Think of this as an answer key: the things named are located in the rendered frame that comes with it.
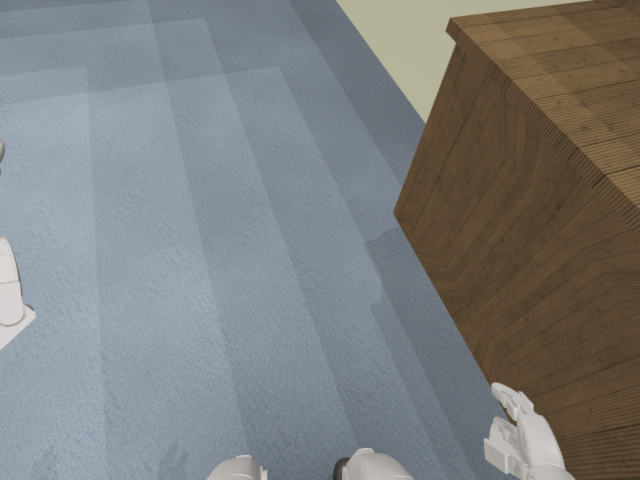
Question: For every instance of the robot right shin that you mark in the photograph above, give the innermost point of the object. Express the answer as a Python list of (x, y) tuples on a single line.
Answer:
[(362, 451)]

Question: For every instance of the counter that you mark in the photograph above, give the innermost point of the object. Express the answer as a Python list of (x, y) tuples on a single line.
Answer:
[(522, 203)]

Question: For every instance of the robot right hand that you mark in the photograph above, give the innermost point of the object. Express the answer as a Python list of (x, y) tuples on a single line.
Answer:
[(513, 449)]

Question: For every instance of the robot left hand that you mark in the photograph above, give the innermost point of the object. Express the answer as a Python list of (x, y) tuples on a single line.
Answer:
[(14, 316)]

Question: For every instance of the robot right thigh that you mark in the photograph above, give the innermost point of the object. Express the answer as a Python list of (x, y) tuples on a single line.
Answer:
[(374, 466)]

